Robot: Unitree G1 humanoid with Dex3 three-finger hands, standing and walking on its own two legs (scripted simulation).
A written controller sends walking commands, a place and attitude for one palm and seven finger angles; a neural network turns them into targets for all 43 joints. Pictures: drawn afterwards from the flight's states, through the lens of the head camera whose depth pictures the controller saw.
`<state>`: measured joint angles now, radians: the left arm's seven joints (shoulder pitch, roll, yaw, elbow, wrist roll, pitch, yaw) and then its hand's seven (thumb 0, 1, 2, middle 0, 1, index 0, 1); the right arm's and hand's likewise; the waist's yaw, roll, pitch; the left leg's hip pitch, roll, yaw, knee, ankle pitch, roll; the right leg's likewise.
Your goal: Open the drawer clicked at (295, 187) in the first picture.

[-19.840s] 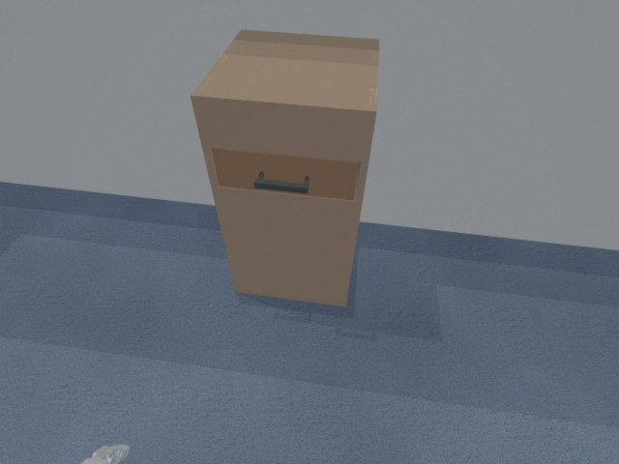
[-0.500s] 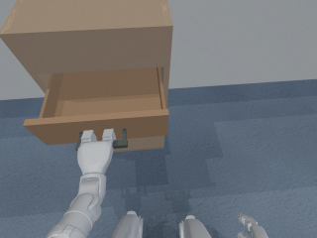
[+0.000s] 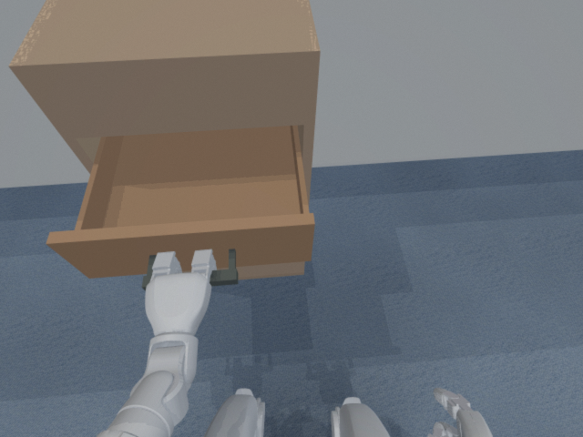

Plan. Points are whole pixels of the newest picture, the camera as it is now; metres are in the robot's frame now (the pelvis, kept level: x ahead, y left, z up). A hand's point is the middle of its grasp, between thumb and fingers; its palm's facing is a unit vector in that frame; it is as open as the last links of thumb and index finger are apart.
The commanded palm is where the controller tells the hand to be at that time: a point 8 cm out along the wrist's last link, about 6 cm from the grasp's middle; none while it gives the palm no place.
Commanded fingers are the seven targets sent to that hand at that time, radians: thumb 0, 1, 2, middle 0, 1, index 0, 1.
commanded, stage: pull the drawer open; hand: left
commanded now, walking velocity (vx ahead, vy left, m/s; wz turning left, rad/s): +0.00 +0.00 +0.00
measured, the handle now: (192, 269) +0.37 +0.18 -0.05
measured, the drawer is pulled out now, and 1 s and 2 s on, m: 0.21 0.24 0.26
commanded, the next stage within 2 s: open the thumb to release the handle in 1.86 s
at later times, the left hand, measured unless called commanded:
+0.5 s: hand (189, 318) +0.29 +0.18 -0.08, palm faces -0.02 -0.05 -1.00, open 5.4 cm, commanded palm +0.25 +0.17 -0.04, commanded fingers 0.00 0.90 0.90 -0.40 -1.35 -0.40 -1.35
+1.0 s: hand (189, 328) +0.28 +0.17 -0.08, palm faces -0.02 -0.06 -1.00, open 5.3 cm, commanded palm +0.24 +0.17 -0.04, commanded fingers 0.00 0.90 0.90 -0.40 -1.35 -0.40 -1.35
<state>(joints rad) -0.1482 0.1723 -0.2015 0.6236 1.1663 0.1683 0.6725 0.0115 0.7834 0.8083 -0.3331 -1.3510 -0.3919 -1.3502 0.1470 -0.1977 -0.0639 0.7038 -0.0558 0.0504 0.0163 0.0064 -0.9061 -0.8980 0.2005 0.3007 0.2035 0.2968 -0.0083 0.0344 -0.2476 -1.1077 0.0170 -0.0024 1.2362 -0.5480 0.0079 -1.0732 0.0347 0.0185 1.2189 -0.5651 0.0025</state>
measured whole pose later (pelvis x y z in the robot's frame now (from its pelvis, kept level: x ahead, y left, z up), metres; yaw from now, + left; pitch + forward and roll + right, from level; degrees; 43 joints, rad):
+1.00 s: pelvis +0.00 +0.00 +0.00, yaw +0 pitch +23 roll -1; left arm 0.00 0.16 -0.22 0.50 1.18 0.16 0.69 0.02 0.78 0.81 -0.31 -1.35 -0.40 -1.35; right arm 0.12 -0.20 -0.05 0.68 -0.06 0.05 0.01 0.01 -0.91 -0.90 0.20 0.30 0.20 0.30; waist 0.01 0.03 -0.25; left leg -1.09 0.01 0.00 1.24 -0.56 0.00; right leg -1.06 0.03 0.02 1.24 -0.58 0.00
